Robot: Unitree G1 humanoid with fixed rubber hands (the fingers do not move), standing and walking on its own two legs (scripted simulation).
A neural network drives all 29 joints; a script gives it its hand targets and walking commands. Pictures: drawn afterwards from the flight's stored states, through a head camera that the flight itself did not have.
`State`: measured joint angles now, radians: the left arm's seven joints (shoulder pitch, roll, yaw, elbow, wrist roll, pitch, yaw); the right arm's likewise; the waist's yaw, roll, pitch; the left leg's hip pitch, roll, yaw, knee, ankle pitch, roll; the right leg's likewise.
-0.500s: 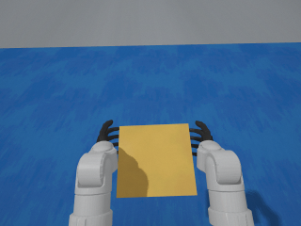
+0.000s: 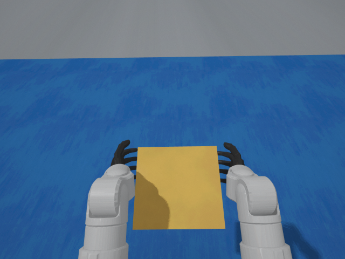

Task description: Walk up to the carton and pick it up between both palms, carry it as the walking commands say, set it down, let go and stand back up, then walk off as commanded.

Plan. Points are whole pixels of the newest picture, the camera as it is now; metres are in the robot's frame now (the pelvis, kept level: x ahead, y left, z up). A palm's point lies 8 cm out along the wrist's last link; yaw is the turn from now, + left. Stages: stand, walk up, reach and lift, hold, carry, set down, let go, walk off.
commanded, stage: carry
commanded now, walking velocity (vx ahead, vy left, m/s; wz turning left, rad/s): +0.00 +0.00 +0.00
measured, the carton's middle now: (177, 192) +0.29 +0.00 +0.00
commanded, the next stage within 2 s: none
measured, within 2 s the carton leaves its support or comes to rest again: neither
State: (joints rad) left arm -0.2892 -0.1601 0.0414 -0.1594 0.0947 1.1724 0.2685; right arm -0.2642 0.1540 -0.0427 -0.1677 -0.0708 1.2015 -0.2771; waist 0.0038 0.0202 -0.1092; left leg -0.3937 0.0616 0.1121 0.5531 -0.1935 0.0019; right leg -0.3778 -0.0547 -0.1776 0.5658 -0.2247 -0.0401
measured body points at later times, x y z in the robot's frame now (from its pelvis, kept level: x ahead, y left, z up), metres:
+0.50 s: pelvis -0.01 +0.00 +0.00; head -0.02 +0.00 +0.45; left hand +0.29 +0.13 +0.10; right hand +0.29 -0.13 +0.08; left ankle +0.06 +0.12 -0.73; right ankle +0.05 -0.10 -0.73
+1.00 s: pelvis -0.09 +0.00 -0.02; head -0.04 +0.01 +0.42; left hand +0.19 +0.20 +0.05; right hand +0.24 -0.05 +0.03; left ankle +0.06 +0.12 -0.73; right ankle -0.04 -0.10 -0.73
